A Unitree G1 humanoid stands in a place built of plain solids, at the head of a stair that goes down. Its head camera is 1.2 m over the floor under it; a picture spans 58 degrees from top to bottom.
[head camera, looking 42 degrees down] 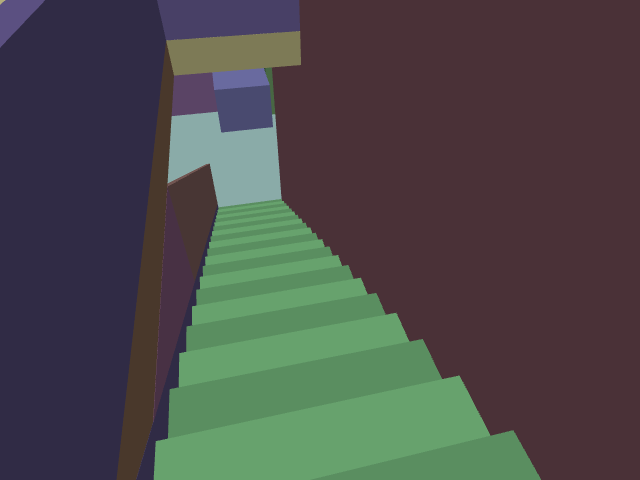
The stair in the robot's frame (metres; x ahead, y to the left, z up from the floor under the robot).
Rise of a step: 0.17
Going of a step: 0.30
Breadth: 1.16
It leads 13 degrees to the left of straight ahead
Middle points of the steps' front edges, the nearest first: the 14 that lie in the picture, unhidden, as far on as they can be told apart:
0.78 0.01 -0.34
1.08 0.08 -0.51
1.37 0.14 -0.68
1.66 0.21 -0.85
1.95 0.28 -1.02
2.24 0.34 -1.19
2.53 0.41 -1.36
2.82 0.48 -1.53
3.11 0.54 -1.70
3.40 0.61 -1.87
3.70 0.67 -2.04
3.99 0.74 -2.21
4.28 0.81 -2.38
4.57 0.87 -2.55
